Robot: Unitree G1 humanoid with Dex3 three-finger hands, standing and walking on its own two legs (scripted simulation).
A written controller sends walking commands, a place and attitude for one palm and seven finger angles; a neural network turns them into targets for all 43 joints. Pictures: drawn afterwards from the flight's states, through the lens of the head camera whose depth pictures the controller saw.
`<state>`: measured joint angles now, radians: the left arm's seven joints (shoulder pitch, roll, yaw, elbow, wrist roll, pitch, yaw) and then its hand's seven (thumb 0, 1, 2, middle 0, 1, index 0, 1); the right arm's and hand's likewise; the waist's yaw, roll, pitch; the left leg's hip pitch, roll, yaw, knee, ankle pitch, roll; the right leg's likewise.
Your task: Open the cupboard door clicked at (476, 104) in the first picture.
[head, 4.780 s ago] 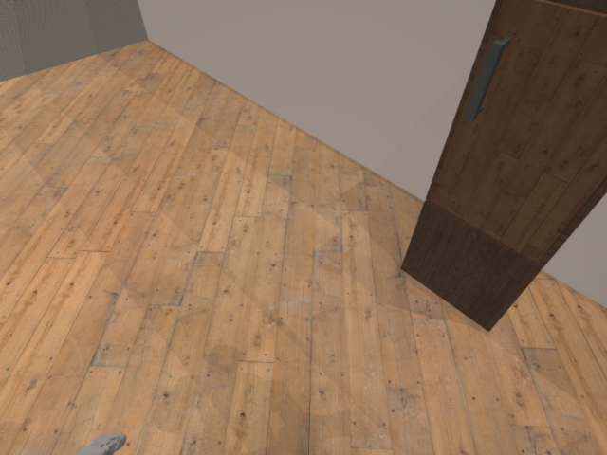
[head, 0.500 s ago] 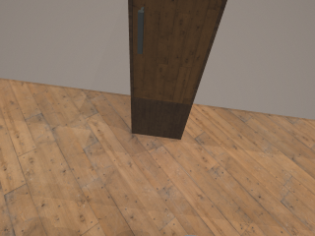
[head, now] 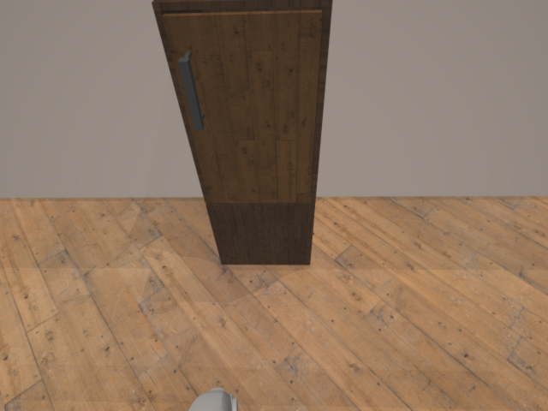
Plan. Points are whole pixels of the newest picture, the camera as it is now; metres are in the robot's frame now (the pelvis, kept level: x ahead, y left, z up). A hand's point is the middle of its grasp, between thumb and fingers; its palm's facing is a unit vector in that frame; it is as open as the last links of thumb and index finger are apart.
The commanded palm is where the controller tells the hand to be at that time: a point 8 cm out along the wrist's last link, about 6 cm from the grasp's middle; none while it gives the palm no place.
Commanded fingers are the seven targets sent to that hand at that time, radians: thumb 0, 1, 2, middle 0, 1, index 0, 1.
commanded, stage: take the last steps up to it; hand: left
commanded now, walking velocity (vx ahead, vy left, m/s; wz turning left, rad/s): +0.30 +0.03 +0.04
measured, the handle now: (193, 92) +0.80 +0.22 +0.08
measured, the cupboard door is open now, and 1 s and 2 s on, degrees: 0 0 0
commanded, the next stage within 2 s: come to a stop and stand still in 0.40 s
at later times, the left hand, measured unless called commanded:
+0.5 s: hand (157, 385) +0.21 +0.23 -0.18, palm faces +0.05 -0.98 -0.20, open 7.3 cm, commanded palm none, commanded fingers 0.00 0.90 0.90 -0.20 -0.30 -0.20 -0.30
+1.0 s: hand (162, 347) +0.28 +0.24 -0.19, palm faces +0.07 -0.98 -0.20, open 7.3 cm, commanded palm none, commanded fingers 0.00 0.90 0.90 -0.20 -0.30 -0.20 -0.30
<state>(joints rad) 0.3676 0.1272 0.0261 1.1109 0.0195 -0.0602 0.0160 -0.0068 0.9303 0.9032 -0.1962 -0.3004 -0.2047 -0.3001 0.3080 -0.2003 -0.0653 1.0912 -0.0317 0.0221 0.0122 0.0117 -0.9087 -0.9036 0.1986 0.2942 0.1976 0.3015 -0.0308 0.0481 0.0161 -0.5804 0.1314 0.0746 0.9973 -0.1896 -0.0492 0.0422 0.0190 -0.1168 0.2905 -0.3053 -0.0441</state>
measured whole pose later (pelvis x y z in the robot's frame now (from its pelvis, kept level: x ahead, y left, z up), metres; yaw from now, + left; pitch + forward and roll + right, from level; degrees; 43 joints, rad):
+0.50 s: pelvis +0.18 +0.05 +0.00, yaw -1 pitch -1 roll +1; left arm 0.26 0.16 0.06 1.05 0.04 -0.01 0.01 0.01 0.93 0.90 -0.19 -0.30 -0.20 -0.30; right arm 0.24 -0.16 -0.04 1.06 -0.02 -0.05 -0.02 -0.01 -0.94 -0.90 0.20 0.29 0.20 0.30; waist 0.01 -0.03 0.03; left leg -0.20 0.00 0.19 0.44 -0.22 0.06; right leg -0.49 -0.11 -0.07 0.94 -0.31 0.01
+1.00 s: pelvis +0.20 +0.06 -0.02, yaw +2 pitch +0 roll +0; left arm 0.11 0.17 0.06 0.99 0.03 0.04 0.04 0.00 0.91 0.90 -0.20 -0.30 -0.21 -0.30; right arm 0.18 -0.19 -0.06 1.01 -0.01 0.03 -0.02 0.01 -0.91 -0.90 0.20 0.29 0.20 0.30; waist -0.01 -0.02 0.11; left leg -0.27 0.03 0.06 0.61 -0.34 -0.03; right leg -0.38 -0.12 -0.11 0.58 -0.17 0.03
